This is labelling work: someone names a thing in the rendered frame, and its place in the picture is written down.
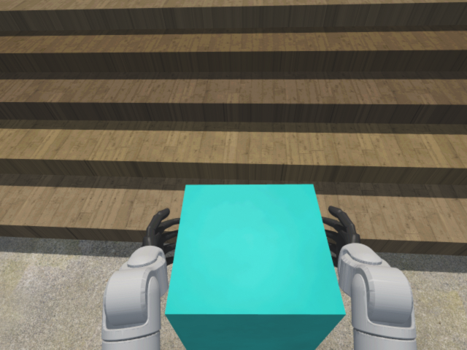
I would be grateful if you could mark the carton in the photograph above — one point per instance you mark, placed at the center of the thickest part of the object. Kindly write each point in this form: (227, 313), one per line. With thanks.
(252, 269)

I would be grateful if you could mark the right robot hand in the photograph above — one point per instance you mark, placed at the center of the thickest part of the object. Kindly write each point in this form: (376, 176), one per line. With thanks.
(346, 232)

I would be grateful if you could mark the robot right forearm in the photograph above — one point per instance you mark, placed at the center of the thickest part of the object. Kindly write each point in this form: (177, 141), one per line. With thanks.
(381, 300)

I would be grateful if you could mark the left robot hand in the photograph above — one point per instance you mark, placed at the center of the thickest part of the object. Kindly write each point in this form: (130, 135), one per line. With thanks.
(154, 230)

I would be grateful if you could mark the robot left forearm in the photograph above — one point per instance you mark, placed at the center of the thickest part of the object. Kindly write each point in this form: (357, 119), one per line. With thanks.
(131, 314)

